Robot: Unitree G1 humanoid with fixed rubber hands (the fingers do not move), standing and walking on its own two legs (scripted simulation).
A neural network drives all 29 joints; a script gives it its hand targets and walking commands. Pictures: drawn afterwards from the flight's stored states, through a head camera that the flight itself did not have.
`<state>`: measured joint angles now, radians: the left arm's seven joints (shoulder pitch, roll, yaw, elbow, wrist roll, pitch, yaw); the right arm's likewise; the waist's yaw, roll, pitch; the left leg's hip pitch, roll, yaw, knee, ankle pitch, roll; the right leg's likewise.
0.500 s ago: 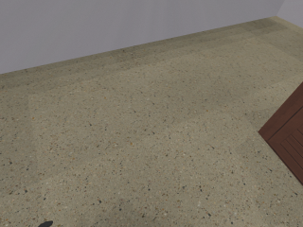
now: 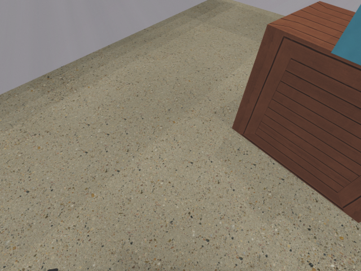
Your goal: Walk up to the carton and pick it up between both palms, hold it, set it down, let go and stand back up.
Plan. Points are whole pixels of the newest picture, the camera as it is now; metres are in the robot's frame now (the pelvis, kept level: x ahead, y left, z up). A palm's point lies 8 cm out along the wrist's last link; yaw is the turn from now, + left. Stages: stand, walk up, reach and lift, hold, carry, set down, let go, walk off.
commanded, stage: walk up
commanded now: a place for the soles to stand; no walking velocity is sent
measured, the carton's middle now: out of the picture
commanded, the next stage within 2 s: none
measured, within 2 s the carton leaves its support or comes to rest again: neither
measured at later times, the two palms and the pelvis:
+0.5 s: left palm (91, 219) +0.27 +0.23 -0.10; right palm out of the picture +0.10 -0.40 -0.08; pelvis +0.11 -0.05 +0.00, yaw -15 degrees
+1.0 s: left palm (150, 163) +0.44 +0.10 -0.10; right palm out of the picture +0.09 -0.44 -0.09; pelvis +0.21 -0.13 +0.00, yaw -31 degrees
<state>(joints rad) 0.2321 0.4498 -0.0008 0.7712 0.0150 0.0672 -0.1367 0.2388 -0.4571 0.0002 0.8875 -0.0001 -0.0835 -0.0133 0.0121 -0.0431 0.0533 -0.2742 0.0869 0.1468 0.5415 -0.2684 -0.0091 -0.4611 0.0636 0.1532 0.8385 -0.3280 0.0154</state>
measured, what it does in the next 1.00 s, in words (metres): walks ahead, turning right: right foot, then left foot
